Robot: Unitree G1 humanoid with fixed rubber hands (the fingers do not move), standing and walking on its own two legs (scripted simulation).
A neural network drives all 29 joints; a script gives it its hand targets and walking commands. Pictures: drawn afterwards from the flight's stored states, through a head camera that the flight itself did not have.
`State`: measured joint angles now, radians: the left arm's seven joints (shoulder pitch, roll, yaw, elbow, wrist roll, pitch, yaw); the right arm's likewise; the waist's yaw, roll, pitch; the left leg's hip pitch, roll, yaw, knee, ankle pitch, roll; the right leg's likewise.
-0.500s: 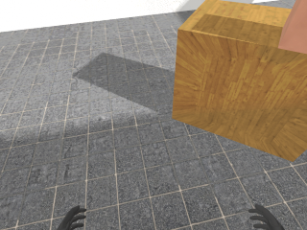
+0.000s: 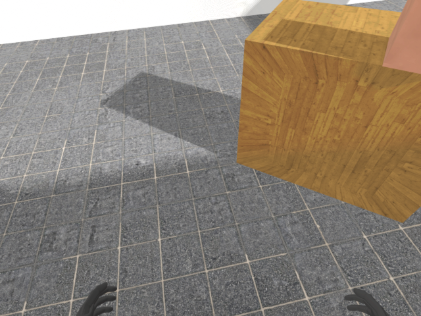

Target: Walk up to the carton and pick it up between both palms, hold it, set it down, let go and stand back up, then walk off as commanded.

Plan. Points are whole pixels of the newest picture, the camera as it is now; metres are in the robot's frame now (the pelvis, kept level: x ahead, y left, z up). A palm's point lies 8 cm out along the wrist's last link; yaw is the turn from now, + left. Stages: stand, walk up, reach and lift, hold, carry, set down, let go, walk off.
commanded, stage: stand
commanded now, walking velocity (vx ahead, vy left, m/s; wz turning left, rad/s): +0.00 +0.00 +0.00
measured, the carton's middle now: out of the picture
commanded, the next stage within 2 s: walk up in 0.78 s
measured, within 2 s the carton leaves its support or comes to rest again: neither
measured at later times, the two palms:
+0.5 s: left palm out of the picture +0.14 +0.27 -0.07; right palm out of the picture +0.11 -0.29 -0.09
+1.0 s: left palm out of the picture +0.12 +0.27 -0.08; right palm out of the picture +0.09 -0.30 -0.09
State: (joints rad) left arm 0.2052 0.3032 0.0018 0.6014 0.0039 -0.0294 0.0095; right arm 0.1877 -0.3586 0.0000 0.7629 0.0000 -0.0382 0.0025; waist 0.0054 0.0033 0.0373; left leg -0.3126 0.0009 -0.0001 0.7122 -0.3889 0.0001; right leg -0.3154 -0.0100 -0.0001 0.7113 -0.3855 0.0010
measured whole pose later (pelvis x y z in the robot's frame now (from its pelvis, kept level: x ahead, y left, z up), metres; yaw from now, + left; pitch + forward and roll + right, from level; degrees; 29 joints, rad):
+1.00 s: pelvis -0.02 +0.00 +0.00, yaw +0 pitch -2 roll +0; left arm 0.21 0.32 0.00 0.65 0.00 -0.02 -0.01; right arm 0.18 -0.37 0.00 0.85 0.00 -0.04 0.01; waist 0.00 0.00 0.04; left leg -0.31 0.00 0.00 0.71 -0.36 0.00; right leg -0.32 -0.01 0.00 0.71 -0.36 0.00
